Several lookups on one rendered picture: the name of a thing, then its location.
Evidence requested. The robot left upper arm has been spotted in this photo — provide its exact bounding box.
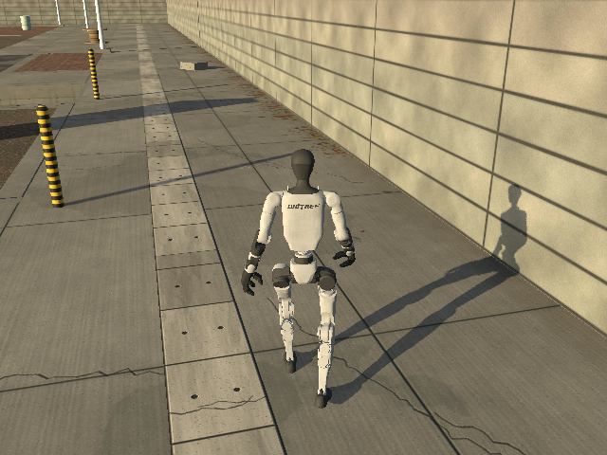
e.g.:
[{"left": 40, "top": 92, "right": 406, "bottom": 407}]
[{"left": 257, "top": 191, "right": 284, "bottom": 244}]

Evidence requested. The left robot shin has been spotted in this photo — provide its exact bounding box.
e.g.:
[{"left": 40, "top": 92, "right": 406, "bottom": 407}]
[{"left": 279, "top": 303, "right": 294, "bottom": 361}]

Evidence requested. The left robot hand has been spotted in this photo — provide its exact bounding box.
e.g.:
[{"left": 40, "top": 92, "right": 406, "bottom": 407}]
[{"left": 241, "top": 269, "right": 263, "bottom": 296}]

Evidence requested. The right robot forearm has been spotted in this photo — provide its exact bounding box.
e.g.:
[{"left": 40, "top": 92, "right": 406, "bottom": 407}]
[{"left": 340, "top": 227, "right": 355, "bottom": 256}]

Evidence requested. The robot right upper arm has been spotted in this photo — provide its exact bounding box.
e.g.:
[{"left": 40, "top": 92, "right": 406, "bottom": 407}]
[{"left": 322, "top": 191, "right": 349, "bottom": 242}]

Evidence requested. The left robot forearm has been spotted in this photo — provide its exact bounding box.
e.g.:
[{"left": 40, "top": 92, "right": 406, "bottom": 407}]
[{"left": 245, "top": 229, "right": 266, "bottom": 273}]

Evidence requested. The right robot hand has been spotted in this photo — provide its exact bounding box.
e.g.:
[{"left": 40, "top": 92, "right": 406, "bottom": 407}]
[{"left": 333, "top": 251, "right": 356, "bottom": 267}]

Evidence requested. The right robot foot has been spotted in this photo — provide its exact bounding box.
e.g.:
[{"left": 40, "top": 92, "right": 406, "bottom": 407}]
[{"left": 314, "top": 388, "right": 332, "bottom": 409}]

